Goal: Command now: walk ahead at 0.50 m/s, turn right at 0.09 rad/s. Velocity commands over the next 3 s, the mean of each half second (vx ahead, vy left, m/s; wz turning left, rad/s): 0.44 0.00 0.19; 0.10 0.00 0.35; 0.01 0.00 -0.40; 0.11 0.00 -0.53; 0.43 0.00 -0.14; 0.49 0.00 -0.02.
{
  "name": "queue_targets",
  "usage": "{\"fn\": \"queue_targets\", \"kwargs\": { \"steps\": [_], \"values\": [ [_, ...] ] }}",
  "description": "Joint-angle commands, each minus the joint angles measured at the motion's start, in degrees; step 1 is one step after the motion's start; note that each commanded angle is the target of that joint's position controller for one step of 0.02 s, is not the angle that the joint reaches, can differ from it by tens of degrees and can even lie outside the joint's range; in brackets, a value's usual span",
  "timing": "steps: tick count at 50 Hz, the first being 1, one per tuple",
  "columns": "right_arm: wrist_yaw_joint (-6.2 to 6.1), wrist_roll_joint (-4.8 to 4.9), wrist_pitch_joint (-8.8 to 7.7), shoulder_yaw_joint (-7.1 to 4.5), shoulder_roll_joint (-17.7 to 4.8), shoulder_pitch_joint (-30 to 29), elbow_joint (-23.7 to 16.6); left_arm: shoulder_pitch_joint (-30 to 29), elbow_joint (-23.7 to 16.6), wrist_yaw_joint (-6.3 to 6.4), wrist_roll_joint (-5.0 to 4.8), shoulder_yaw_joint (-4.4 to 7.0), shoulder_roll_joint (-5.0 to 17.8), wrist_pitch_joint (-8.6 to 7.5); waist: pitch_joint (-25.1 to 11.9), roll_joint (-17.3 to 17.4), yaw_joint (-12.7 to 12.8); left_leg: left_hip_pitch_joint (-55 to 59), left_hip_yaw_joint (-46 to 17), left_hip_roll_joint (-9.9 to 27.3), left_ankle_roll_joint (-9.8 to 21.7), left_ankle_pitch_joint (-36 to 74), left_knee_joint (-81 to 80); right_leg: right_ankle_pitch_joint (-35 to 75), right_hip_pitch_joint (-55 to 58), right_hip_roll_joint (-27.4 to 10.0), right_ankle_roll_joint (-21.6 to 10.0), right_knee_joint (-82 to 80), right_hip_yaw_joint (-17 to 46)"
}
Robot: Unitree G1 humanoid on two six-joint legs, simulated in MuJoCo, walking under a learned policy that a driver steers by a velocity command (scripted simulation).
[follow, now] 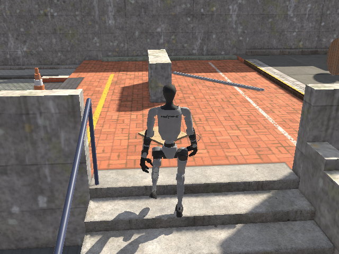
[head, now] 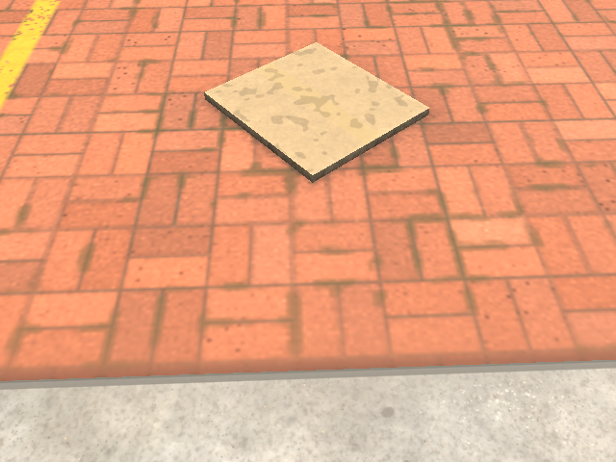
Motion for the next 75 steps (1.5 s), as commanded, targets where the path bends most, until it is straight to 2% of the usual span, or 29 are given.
{"fn": "queue_targets", "kwargs": {
  "steps": [1,7,10,11,13,15,18,20,22,24,25,27,29,30,31,32,33,36,40,44,45,46,49,53,59,61,63,66,75],
  "values": [
    [0.74,-0.71,-0.16,0.63,-0.57,0.80,-3.09,-13.46,-8.39,0.62,1.11,-1.60,0.33,-3.77,2.23,-5.10,-5.43,5.30,3.83,3.25,-2.36,4.46,-6.14,18.92,-6.79,-11.62,-10.86,-24.08,10.82],
    [-0.13,-0.50,2.28,0.63,-0.86,-5.79,-6.99,-1.06,-6.13,-0.72,-0.03,-0.70,4.25,-3.33,0.66,-1.96,-0.57,19.26,13.07,0.30,-4.87,3.01,-32.46,42.08,7.73,-8.58,-10.36,-20.07,2.04],
    [-2.16,1.98,3.98,-1.81,-3.11,-4.91,-8.00,-1.77,-4.71,-1.53,-3.26,2.37,13.74,-3.30,4.20,-8.14,-3.22,26.48,15.35,-4.99,-8.15,4.29,-68.97,62.14,26.77,-14.74,-9.53,-10.92,7.52],
    [-2.74,3.12,3.46,-2.60,-3.56,4.18,-4.77,-0.79,-3.57,-3.19,-2.09,3.08,13.83,-1.76,1.69,-7.42,-4.91,38.09,14.62,-6.31,-6.53,10.80,-78.92,62.63,27.80,-13.77,-8.48,-3.07,5.87],
    [-4.22,0.39,2.31,-5.17,-10.85,25.93,1.95,9.83,-2.49,-6.30,2.89,-1.01,-3.12,-1.13,-18.02,10.24,-4.30,86.31,-10.16,12.53,17.57,58.09,-59.87,1.03,-10.04,-2.54,0.25,31.54,3.50],
    [-2.59,-1.84,1.46,-6.28,-8.80,35.27,8.79,-15.58,-13.15,-5.20,-1.92,-0.53,-0.43,-2.26,-0.32,7.13,-13.71,84.81,-19.80,17.23,12.76,34.23,-69.43,-10.65,-46.55,-0.02,-1.99,62.64,8.02],
    [-0.60,-0.15,2.16,-1.40,4.42,18.71,8.19,-20.13,-17.73,-2.02,0.74,-1.56,-1.61,-1.37,4.15,-1.13,-3.46,56.61,-10.42,14.49,9.66,30.43,-72.23,-5.48,-47.13,-6.24,-7.70,71.35,6.84],
    [-0.75,-1.22,2.92,-0.52,5.18,18.14,9.75,-24.03,-22.71,-1.74,-0.27,-4.06,-4.32,0.93,3.64,4.38,-2.52,48.10,-9.12,12.97,9.72,27.59,-74.17,-16.48,-53.69,-4.44,-8.23,85.32,5.43],
    [-1.01,-4.24,1.51,-0.81,1.50,8.73,6.86,-28.37,-26.69,-0.78,-2.20,-4.71,-1.66,1.16,2.73,-4.52,0.54,34.07,-3.20,6.74,4.77,10.10,-78.35,-6.41,-45.56,-7.71,-8.03,62.75,4.91],
    [-0.17,-2.53,-0.16,-1.53,-4.97,1.96,1.08,-31.60,-28.93,-0.85,-2.46,-4.85,0.57,1.37,1.24,-3.57,3.50,7.53,1.66,1.35,2.60,6.02,-88.60,6.97,-10.80,-8.95,-4.86,38.55,-0.16],
    [-0.26,1.01,-1.54,-1.59,-7.50,3.18,-1.12,-31.05,-29.14,-1.20,-2.15,-4.52,-0.11,1.44,1.73,2.46,5.44,2.99,-1.58,3.49,4.64,25.35,-90.09,7.21,-0.24,-5.75,-0.53,41.22,-4.23],
    [-1.19,3.94,-3.65,-3.17,-11.98,8.84,-2.13,-25.98,-26.10,-0.42,-1.84,-2.90,4.05,2.05,0.51,3.36,5.26,23.98,0.08,3.58,1.34,54.44,-80.16,7.09,-4.82,-0.95,1.42,28.05,-6.26],
    [0.34,3.14,-3.62,-4.36,-11.40,12.84,-3.30,-19.37,-23.76,1.72,-1.74,-0.90,8.37,2.24,-5.43,6.74,4.36,42.04,-1.45,5.78,-0.92,77.04,-65.55,13.96,-2.30,0.34,-2.22,12.13,-3.45],
    [0.58,0.08,-3.64,-2.30,-0.79,19.88,-4.44,-9.58,-22.96,3.32,-1.87,-0.23,12.33,1.86,-26.46,-7.67,3.60,35.34,-0.58,0.09,-6.25,51.48,-44.34,48.00,22.60,-13.19,-17.49,8.49,18.77],
    [0.95,-0.34,-2.38,-0.63,4.96,26.30,-6.64,-0.94,-22.22,2.88,0.65,0.39,16.42,0.85,-34.80,-27.53,4.66,16.46,-2.14,-15.56,-10.17,-22.61,-14.76,52.28,33.28,-34.65,-34.48,-12.89,56.87],
    [1.73,1.57,-0.07,-3.71,-2.07,20.21,-4.92,-2.14,-20.55,2.93,2.20,1.17,16.99,-1.63,-17.20,-17.61,5.13,8.96,-9.19,-9.64,-8.79,-13.98,6.59,26.31,16.27,-30.73,-24.95,-17.67,57.23],
    [0.58,2.15,0.65,-4.18,-2.19,16.41,-4.83,-11.43,-19.79,2.73,0.02,0.60,13.50,-2.98,-6.92,-13.44,2.38,5.38,-6.91,-8.08,-8.14,-10.74,10.98,9.80,5.37,-26.19,-19.01,-16.57,43.52],
    [-1.95,-1.50,1.61,-1.03,3.60,10.65,-6.78,-25.90,-17.82,3.26,-2.97,-2.63,-3.13,-3.67,-2.19,-0.34,-6.02,11.74,-0.76,0.43,-7.22,-16.40,-0.67,13.41,-5.80,-20.40,-9.88,-16.62,18.71],
    [0.48,0.76,0.94,-1.36,-0.94,3.15,-10.17,-25.06,-18.04,6.18,-1.69,1.19,6.42,-4.30,-4.91,-4.27,-3.33,18.13,3.58,0.68,-11.53,-13.14,-11.55,23.87,-1.77,-15.62,-7.95,-22.63,4.87],
    [3.73,3.42,-0.05,-1.52,-0.71,4.29,-7.39,-32.67,-18.46,0.38,-4.49,0.61,6.52,-3.92,0.05,-3.75,-7.36,39.69,10.33,-0.45,-14.03,-6.36,-52.51,12.56,-10.57,-8.87,-1.96,-20.42,-4.07],
    [-0.71,5.81,3.64,-0.29,2.35,9.01,-7.02,-20.36,-14.30,1.76,-3.50,1.24,7.54,-1.67,-1.23,-10.25,-6.43,40.26,12.41,-2.85,-10.10,-4.96,-59.16,15.20,-5.38,-13.81,-7.16,-21.82,-0.45],
    [-2.66,4.43,4.98,-0.82,-1.12,9.30,-7.32,-19.46,-13.50,2.08,-3.24,0.55,5.36,-0.70,0.49,-10.30,-6.62,43.26,9.15,-1.43,-7.81,-2.87,-62.92,15.37,-5.66,-14.92,-6.31,-18.99,2.06],
    [-4.64,0.67,6.00,-2.83,-10.47,-0.93,-13.17,-15.39,-13.96,3.01,-3.00,0.16,4.77,0.74,-0.76,13.00,-1.67,33.30,-9.53,14.53,3.28,-15.13,-77.38,0.90,-2.81,-5.72,1.18,-4.49,-0.45],
    [-6.55,3.16,5.84,-3.07,-7.43,-5.08,-13.24,-19.68,-16.21,3.47,-3.45,2.45,9.46,2.25,1.86,8.55,-2.39,39.78,-5.49,12.41,0.01,-17.47,-75.27,4.38,-7.39,-5.69,0.93,0.26,1.17],
    [-7.87,4.43,6.17,-4.58,-7.85,-2.01,-11.72,-14.74,-18.54,1.85,-3.30,2.64,6.70,3.58,-0.52,2.09,-1.28,40.76,2.80,11.28,-2.47,1.48,-64.69,12.20,0.85,-5.76,-1.78,-8.50,2.36],
    [-7.73,3.58,6.08,-3.89,-3.03,-4.06,-13.52,-14.23,-20.48,2.93,-3.02,4.85,14.70,4.52,1.70,-18.56,-2.45,23.56,15.42,-3.43,-11.23,-12.59,-46.99,25.26,10.46,-16.13,-10.84,-17.79,22.58],
    [-7.43,3.77,5.99,-3.92,-3.50,-8.75,-14.67,-9.72,-22.61,3.30,-1.56,4.32,13.14,3.35,-0.82,-14.13,2.46,11.66,5.47,-4.55,-12.58,-26.67,-29.10,28.48,19.24,-21.33,-16.61,-20.25,31.53],
    [-7.23,3.15,5.33,-4.16,-4.62,-6.18,-14.41,-17.38,-27.73,4.22,-3.81,3.72,11.38,2.85,-3.32,-6.10,-1.28,9.82,1.46,-1.89,-12.65,-18.71,-25.70,28.60,19.16,-17.72,-11.94,-17.65,26.91],
    [-6.67,4.16,4.74,-2.82,-3.51,-5.18,-17.53,-17.32,-34.05,4.43,-3.46,3.98,12.06,4.80,-2.08,-10.67,-1.08,22.14,4.04,-5.53,-12.68,-14.80,-45.96,20.98,10.93,-12.22,-11.09,-18.17,27.34]
  ]
}}
Next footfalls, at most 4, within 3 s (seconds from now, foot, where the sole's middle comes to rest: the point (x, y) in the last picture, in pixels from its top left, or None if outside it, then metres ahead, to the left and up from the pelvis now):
0.22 left None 0.19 0.15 -0.75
0.58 right None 0.46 -0.03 -0.63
0.94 left None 0.40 0.20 -0.63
1.62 left None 0.44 0.17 -0.63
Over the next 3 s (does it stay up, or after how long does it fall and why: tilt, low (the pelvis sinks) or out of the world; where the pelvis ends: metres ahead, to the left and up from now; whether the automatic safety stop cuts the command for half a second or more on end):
stays up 0.92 -0.20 0.13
